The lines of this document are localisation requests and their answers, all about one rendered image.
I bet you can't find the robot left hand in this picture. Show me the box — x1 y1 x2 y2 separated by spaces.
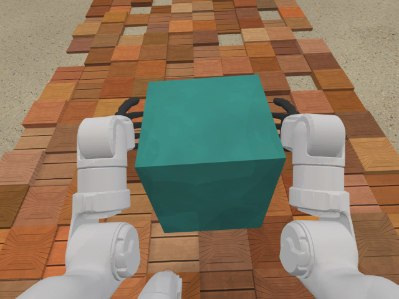
115 97 143 150

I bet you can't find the robot right forearm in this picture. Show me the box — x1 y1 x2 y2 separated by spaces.
281 113 358 255

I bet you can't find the robot left thigh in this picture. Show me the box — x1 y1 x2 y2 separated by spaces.
137 272 182 299

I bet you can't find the right robot upper arm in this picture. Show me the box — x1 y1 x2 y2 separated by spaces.
279 220 399 299

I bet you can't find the left robot upper arm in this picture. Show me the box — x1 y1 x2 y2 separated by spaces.
16 222 140 299

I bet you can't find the robot left forearm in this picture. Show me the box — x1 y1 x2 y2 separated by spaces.
65 115 135 268

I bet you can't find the carton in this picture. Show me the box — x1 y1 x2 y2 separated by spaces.
135 74 286 233

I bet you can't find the robot right hand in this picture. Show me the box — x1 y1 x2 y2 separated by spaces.
271 98 300 152

